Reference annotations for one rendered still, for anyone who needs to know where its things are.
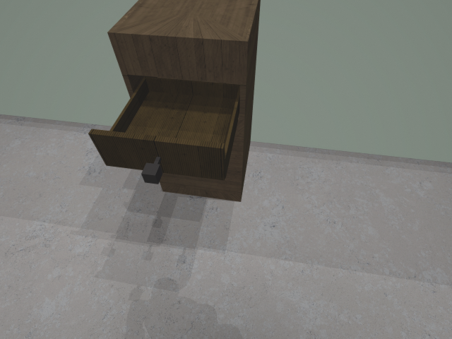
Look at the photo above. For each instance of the cabinet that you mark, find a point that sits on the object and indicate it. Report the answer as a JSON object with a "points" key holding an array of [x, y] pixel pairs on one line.
{"points": [[195, 40]]}

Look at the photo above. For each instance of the drawer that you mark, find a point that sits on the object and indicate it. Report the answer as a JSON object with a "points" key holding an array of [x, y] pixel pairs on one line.
{"points": [[189, 124]]}

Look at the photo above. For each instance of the handle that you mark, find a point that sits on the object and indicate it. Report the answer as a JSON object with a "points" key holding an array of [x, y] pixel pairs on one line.
{"points": [[152, 172]]}

